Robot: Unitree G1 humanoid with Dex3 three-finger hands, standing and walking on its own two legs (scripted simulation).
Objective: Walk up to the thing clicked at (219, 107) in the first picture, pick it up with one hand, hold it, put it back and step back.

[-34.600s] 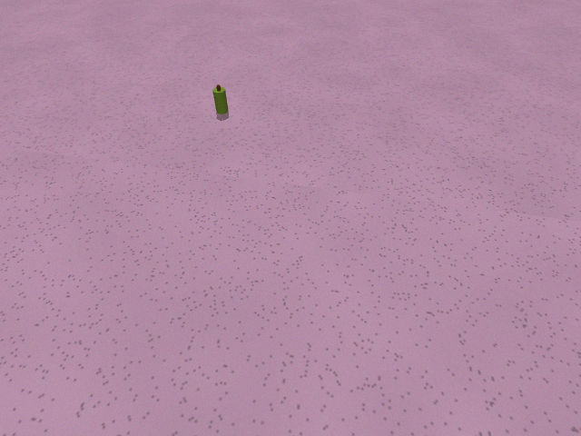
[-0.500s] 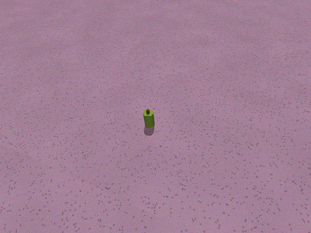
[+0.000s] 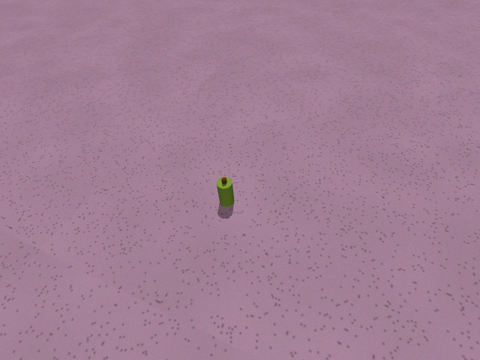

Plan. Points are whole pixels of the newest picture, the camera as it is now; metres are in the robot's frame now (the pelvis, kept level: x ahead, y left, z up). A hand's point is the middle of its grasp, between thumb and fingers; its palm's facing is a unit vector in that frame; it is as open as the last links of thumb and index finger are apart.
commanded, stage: step back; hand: left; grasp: from the side
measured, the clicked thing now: (225, 190) +1.02 +0.17 -0.67
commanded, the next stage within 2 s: stand in 0.34 s
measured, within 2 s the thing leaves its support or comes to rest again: neither
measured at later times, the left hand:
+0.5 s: hand out of the picture +0.11 +0.29 -0.15, palm faces +0.01 -0.94 -0.34, open 7.3 cm
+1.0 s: hand out of the picture +0.08 +0.27 -0.14, palm faces -0.03 -0.94 -0.35, open 7.3 cm
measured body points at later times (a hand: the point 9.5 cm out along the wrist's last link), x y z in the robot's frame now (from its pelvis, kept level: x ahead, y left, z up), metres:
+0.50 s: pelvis +0.03 +0.03 +0.01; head +0.04 +0.04 +0.46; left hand +0.11 +0.34 -0.12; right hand +0.15 -0.26 -0.11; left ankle +0.05 +0.16 -0.73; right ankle +0.02 -0.11 -0.73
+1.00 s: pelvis +0.02 +0.02 +0.02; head +0.03 +0.01 +0.47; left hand +0.08 +0.32 -0.11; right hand +0.09 -0.28 -0.12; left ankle +0.05 +0.16 -0.73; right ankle +0.02 -0.11 -0.73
